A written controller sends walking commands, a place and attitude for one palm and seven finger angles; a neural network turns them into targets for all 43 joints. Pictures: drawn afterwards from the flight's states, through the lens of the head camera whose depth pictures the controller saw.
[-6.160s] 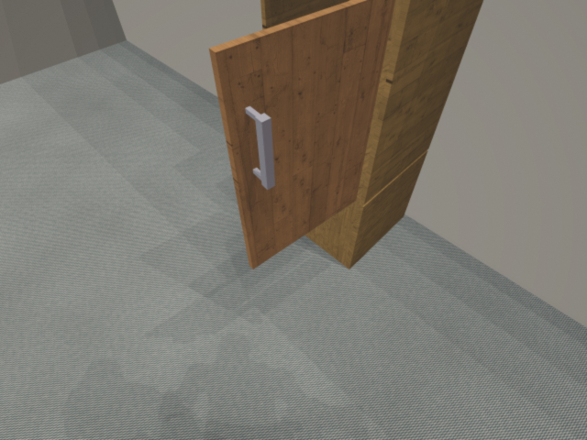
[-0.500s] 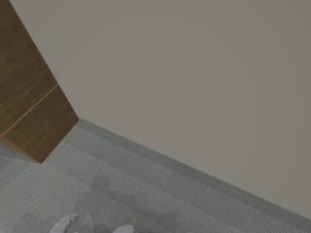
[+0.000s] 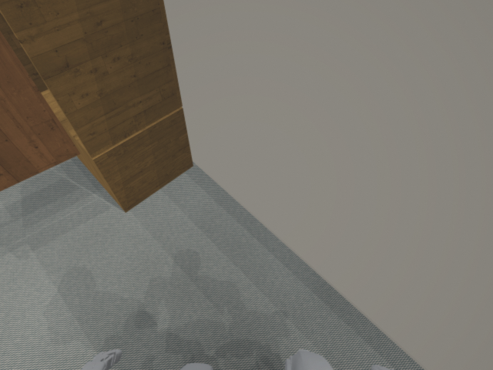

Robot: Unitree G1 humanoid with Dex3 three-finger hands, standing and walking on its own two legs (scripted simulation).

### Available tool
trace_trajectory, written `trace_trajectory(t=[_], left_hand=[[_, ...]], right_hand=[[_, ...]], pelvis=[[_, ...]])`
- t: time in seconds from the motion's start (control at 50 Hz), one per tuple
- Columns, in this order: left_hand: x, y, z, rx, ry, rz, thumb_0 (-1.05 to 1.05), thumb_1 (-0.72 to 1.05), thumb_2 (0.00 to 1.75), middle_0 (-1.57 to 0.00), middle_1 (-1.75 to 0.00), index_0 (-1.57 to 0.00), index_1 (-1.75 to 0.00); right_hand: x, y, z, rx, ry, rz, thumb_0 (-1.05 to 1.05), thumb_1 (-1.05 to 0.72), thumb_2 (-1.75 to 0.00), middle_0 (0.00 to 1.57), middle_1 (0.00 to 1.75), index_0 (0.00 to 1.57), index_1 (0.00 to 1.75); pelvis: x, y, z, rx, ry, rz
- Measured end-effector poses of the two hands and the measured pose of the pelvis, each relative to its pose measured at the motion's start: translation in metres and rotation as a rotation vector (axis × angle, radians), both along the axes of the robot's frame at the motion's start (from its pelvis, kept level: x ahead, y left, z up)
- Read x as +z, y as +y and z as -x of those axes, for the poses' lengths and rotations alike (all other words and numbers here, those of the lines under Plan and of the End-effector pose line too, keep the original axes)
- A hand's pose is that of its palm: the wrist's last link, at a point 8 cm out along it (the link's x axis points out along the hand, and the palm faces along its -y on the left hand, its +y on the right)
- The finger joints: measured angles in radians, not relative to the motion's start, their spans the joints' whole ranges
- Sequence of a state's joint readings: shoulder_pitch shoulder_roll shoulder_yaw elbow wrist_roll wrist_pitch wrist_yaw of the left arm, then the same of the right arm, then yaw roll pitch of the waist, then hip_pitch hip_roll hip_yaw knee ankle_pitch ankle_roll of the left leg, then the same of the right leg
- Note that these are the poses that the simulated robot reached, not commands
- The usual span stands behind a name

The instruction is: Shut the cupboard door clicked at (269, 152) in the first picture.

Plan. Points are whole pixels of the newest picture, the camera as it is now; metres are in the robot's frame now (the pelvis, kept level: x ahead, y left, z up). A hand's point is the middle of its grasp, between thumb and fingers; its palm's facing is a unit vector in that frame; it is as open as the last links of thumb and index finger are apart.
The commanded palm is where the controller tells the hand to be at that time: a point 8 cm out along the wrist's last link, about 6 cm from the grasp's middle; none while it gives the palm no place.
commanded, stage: turn to face it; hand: left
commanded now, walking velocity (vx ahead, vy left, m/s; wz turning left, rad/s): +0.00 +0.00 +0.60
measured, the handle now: out of the picture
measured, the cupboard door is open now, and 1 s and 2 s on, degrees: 84 84 84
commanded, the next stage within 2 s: take the last steps up to it in 1.06 s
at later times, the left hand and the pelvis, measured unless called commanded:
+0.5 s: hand out of the picture +0.01 +0.21 -0.18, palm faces +0.33 -0.91 -0.25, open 7.3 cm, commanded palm none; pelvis +0.01 -0.01 -0.01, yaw +19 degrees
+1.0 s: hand out of the picture -0.05 +0.17 -0.19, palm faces +0.58 -0.79 -0.20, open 7.3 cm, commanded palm none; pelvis +0.02 -0.02 -0.01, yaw +35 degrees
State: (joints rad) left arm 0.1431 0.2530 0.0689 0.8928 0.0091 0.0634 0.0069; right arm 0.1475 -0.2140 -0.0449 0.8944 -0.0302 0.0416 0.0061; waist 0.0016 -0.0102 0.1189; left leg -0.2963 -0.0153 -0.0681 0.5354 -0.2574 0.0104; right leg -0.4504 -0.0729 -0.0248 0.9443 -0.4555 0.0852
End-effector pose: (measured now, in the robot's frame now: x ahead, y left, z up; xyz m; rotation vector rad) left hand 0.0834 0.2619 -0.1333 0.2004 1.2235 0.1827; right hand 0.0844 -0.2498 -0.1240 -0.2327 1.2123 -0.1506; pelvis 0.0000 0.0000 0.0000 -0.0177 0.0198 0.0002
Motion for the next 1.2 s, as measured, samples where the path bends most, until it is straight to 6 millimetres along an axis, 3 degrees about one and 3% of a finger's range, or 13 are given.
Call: trace_trajectory(t=[0.12, 0.24, 0.34, 0.44, 0.58, 0.66, 0.76, 0.86, 0.94, 1.0, 1.06, 1.2], left_hand=[[0.01, -0.015, -0.009, 0.035, -0.098, -0.052, 0.0, 0.91, 0.9, -0.2, -0.3, -0.2, -0.3], [0.015, -0.03, 0.017, 0.102, -0.069, -0.043, 0.0, 0.91, 0.9, -0.2, -0.3, -0.2, -0.3], [0.003, -0.032, 0.048, 0.179, -0.023, 0.008, 0.0, 0.91, 0.9, -0.2, -0.3, -0.21, -0.3], [-0.022, -0.016, 0.082, 0.276, 0.033, 0.028, 0.0, 0.91, 0.9, -0.2, -0.3, -0.21, -0.3], [-0.003, -0.007, 0.089, 0.375, 0.009, -0.016, 0.01, 0.91, 0.9, -0.2, -0.3, -0.2, -0.3], [0.007, -0.013, 0.086, 0.408, -0.056, -0.061, 0.0, 0.91, 0.9, -0.2, -0.3, -0.2, -0.3], [0.012, -0.032, 0.102, 0.462, -0.05, -0.067, 0.0, 0.91, 0.9, -0.2, -0.3, -0.2, -0.3], [0.005, -0.051, 0.125, 0.519, -0.005, -0.003, 0.0, 0.91, 0.9, -0.2, -0.3, -0.2, -0.3], [-0.014, -0.057, 0.151, 0.583, 0.029, 0.057, 0.0, 0.91, 0.9, -0.2, -0.3, -0.21, -0.3], [-0.024, -0.056, 0.168, 0.627, 0.075, 0.077, 0.0, 0.91, 0.9, -0.2, -0.3, -0.21, -0.3], [-0.02, -0.053, 0.176, 0.662, 0.094, 0.074, 0.0, 0.91, 0.9, -0.2, -0.3, -0.2, -0.3], [0.0, -0.049, 0.166, 0.687, 0.031, 0.023, 0.0, 0.91, 0.9, -0.2, -0.3, -0.2, -0.3]], right_hand=[[-0.021, -0.02, -0.002, 0.023, 0.048, -0.038, 0.01, -0.9, -0.9, 0.2, 0.3, 0.2, 0.3], [-0.018, -0.029, -0.025, 0.076, 0.064, -0.036, 0.01, -0.91, -0.9, 0.2, 0.3, 0.2, 0.3], [-0.006, -0.012, -0.059, 0.168, 0.027, -0.026, 0.01, -0.91, -0.9, 0.19, 0.3, 0.2, 0.3], [-0.01, 0.011, -0.091, 0.274, -0.048, 0.004, 0.01, -0.91, -0.9, 0.19, 0.3, 0.2, 0.3], [-0.008, 0.021, -0.099, 0.366, -0.001, 0.0, 0.01, -0.91, -0.9, 0.2, 0.3, 0.2, 0.3], [-0.019, 0.017, -0.108, 0.397, 0.029, -0.027, 0.01, -0.9, -0.9, 0.2, 0.3, 0.2, 0.3], [-0.022, 0.019, -0.13, 0.442, 0.044, -0.037, 0.01, -0.91, -0.9, 0.2, 0.3, 0.2, 0.3], [-0.007, 0.041, -0.151, 0.502, 0.02, -0.033, 0.01, -0.91, -0.9, 0.19, 0.3, 0.2, 0.3], [-0.005, 0.07, -0.166, 0.577, -0.035, -0.021, 0.01, -0.91, -0.9, 0.19, 0.3, 0.2, 0.3], [-0.004, 0.087, -0.168, 0.624, -0.057, -0.009, 0.01, -0.91, -0.9, 0.19, 0.3, 0.2, 0.3], [-0.001, 0.095, -0.164, 0.652, -0.052, -0.007, 0.01, -0.91, -0.9, 0.2, 0.3, 0.2, 0.3], [-0.007, 0.089, -0.147, 0.668, 0.016, -0.035, 0.01, -0.9, -0.9, 0.2, 0.3, 0.2, 0.3]], pelvis=[[-0.009, -0.024, -0.006, 0.075, 0.009, -0.029], [-0.002, -0.028, -0.008, 0.163, -0.016, -0.041], [-0.001, -0.022, -0.012, 0.225, -0.013, -0.06], [-0.018, -0.011, -0.013, 0.287, -0.008, -0.037], [-0.006, -0.021, -0.016, 0.378, -0.004, -0.015], [-0.01, -0.034, -0.024, 0.433, 0.002, -0.024], [-0.008, -0.038, -0.026, 0.501, -0.017, -0.031], [0.0, -0.032, -0.029, 0.545, -0.005, -0.051], [-0.009, -0.018, -0.027, 0.582, -0.002, -0.029], [-0.012, -0.015, -0.024, 0.603, -0.006, -0.034], [-0.007, -0.016, -0.023, 0.625, -0.012, -0.027], [0.001, -0.025, -0.026, 0.664, -0.024, -0.017]])
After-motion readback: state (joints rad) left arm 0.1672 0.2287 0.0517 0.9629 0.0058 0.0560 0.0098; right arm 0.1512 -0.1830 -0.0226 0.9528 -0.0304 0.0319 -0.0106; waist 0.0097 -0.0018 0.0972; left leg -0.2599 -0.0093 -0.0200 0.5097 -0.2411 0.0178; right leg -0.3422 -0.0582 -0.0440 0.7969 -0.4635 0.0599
